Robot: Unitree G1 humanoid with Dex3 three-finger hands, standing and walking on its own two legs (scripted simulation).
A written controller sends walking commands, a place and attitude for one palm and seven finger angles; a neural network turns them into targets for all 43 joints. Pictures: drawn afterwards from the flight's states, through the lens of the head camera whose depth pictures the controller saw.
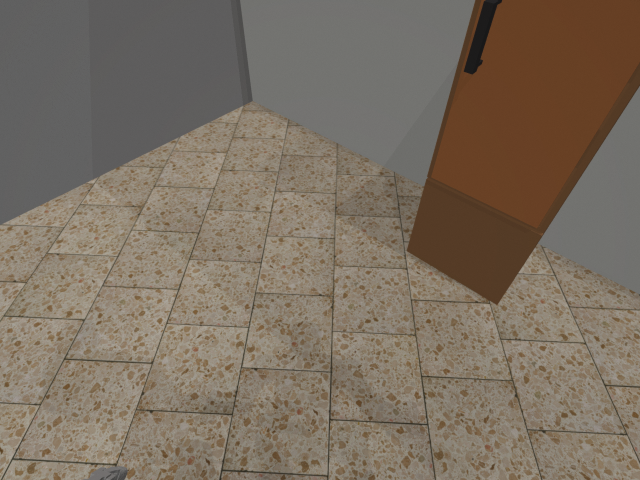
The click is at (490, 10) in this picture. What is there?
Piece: cupboard door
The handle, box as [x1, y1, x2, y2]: [464, 0, 501, 73]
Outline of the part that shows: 501,0 484,1 464,71 473,73 476,70 477,66 481,63 482,60 480,59 480,55 496,5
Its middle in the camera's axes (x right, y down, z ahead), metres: +0.39 -0.49 +0.93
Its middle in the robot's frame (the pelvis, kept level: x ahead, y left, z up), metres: +1.05 -0.34 +0.12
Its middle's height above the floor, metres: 0.90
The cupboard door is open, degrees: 0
